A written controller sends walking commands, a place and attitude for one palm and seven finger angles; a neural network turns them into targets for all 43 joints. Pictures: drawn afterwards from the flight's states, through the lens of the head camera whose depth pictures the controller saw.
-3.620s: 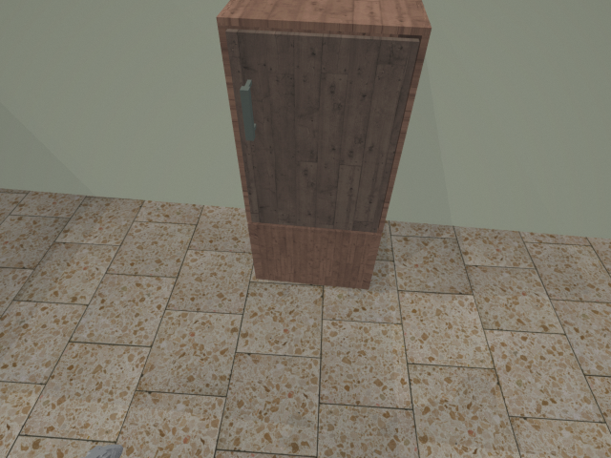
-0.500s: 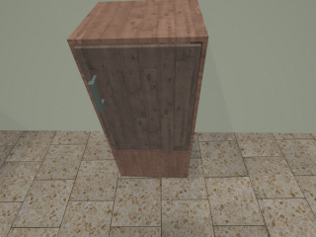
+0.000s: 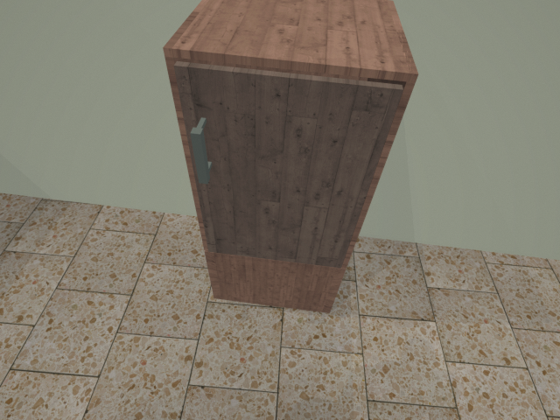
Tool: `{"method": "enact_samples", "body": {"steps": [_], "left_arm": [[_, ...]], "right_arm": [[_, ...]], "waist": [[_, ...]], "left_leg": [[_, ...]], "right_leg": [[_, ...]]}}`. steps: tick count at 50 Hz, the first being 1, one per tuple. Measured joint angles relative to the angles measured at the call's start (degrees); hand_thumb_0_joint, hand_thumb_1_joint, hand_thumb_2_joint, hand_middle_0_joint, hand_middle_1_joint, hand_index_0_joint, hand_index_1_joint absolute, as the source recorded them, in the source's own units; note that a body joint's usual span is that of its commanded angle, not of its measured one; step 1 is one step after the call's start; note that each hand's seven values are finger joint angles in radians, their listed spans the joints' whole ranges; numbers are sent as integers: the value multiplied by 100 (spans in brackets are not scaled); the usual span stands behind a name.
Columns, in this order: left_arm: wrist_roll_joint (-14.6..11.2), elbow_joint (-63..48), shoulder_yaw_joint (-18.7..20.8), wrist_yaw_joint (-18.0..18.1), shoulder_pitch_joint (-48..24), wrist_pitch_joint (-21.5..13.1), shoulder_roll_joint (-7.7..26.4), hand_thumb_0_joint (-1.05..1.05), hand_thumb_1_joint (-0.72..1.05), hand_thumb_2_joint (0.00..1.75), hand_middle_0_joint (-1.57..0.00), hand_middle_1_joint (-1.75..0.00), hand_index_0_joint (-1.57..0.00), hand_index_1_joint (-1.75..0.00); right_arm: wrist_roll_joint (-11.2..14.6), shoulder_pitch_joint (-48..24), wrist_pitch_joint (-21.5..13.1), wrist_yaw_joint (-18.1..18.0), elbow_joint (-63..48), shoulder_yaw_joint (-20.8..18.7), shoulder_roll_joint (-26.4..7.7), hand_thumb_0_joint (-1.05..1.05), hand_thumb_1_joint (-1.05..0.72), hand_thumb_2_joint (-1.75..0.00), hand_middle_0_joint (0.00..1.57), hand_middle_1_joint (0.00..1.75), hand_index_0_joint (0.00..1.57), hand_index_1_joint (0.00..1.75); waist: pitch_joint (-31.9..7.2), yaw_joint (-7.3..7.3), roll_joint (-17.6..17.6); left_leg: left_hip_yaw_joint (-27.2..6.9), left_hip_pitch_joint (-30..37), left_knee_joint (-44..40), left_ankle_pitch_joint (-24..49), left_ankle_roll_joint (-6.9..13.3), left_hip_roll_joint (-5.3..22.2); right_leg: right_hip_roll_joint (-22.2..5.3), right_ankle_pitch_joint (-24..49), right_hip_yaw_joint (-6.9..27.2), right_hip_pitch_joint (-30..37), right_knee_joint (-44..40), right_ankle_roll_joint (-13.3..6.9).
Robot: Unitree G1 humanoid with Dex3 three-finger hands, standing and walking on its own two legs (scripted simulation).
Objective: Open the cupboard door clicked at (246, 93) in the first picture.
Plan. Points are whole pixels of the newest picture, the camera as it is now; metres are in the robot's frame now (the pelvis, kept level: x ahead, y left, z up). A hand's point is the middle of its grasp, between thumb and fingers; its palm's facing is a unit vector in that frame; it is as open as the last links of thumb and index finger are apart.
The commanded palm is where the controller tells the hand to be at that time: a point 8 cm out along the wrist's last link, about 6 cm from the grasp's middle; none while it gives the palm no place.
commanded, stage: come to a stop and stand still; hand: left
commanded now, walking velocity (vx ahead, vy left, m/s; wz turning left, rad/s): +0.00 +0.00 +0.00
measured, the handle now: (203, 151) +0.61 +0.22 +0.01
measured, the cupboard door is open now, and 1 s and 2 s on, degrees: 0 0 0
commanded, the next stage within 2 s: look again from close up in 0.32 s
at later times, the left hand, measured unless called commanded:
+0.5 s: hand out of the picture +0.01 +0.18 -0.18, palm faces +0.00 -0.98 -0.20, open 7.4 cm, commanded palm none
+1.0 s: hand out of the picture +0.01 +0.14 -0.17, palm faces +0.01 -0.97 -0.23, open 7.3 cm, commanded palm none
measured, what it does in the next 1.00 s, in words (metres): stands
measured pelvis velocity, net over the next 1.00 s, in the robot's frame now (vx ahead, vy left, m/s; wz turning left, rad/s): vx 0.00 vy -0.03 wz -0.02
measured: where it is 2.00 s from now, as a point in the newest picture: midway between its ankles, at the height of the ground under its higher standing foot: outside the picture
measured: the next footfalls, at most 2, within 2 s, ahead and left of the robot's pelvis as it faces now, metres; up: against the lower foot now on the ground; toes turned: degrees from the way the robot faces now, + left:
left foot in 1.74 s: +0.12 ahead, +0.14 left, +0.00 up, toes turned +1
right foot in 1.94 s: +0.11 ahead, -0.06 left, +0.00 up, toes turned +0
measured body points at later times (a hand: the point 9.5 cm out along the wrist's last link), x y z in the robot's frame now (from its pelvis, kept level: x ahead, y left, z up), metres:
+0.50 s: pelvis +0.00 +0.01 +0.00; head +0.02 +0.01 +0.45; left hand +0.01 +0.24 -0.16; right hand -0.01 -0.20 -0.16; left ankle -0.03 +0.11 -0.74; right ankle +0.01 -0.13 -0.74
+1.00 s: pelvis +0.00 -0.03 +0.00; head +0.01 -0.06 +0.45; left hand +0.01 +0.19 -0.15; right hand -0.01 -0.25 -0.17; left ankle -0.03 +0.11 -0.74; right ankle +0.01 -0.13 -0.74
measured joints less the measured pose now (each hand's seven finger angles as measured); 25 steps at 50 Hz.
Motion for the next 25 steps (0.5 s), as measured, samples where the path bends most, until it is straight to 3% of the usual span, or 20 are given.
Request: {"method": "enact_samples", "body": {"steps": [9, 19, 25], "left_arm": [[-16, 198, -169, 16, -155, -132, -180, 0, 91, 90, -20, -30, -20, -30], [-27, 222, -188, 48, -302, -140, -124, 0, 92, 90, -20, -30, -20, -30], [-11, 107, -287, 143, -308, -260, -133, 0, 91, 90, -20, -30, -20, -30]], "right_arm": [[55, -146, -104, -60, 155, 44, -94, 1, -94, -90, 20, 30, 21, 30], [58, -4, -128, -43, 301, 91, 5, 1, -92, -90, 20, 30, 20, 30], [41, 124, -168, 41, 55, 118, -20, 0, -91, -90, 20, 30, 20, 30]], "waist": [[25, -53, 111], [91, -133, 126], [184, -201, 269]], "left_leg": [[94, 288, -209, 19, 81, -45], [131, 418, -341, 60, 83, -54], [123, 102, 76, -93, 72, -32]], "right_leg": [[-23, 98, 83, 306, -319, 127], [-23, 119, 117, 395, -393, 134], [-28, -9, 119, 99, -19, 94]]}}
